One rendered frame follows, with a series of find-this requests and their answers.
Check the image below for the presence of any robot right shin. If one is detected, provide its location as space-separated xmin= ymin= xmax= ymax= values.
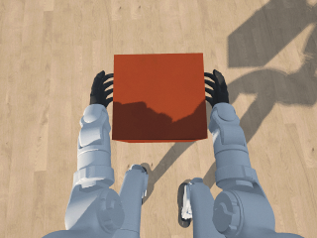
xmin=181 ymin=178 xmax=209 ymax=219

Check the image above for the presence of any right robot forearm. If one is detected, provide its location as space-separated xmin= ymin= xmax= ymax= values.
xmin=208 ymin=102 xmax=275 ymax=225

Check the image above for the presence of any right robot hand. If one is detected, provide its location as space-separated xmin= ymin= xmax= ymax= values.
xmin=204 ymin=69 xmax=230 ymax=109

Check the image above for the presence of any robot right upper arm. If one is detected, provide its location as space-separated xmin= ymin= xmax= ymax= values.
xmin=212 ymin=189 xmax=304 ymax=238

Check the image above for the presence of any carton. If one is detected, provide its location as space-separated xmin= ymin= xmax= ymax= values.
xmin=112 ymin=53 xmax=208 ymax=143

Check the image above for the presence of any robot right foot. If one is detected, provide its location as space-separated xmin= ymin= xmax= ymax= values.
xmin=177 ymin=182 xmax=191 ymax=228

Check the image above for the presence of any left robot forearm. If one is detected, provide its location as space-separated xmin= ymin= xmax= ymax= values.
xmin=64 ymin=103 xmax=115 ymax=229

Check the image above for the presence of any left robot hand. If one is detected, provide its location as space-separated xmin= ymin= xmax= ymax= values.
xmin=89 ymin=70 xmax=114 ymax=109

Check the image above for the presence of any robot left upper arm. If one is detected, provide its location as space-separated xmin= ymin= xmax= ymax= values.
xmin=42 ymin=187 xmax=125 ymax=238

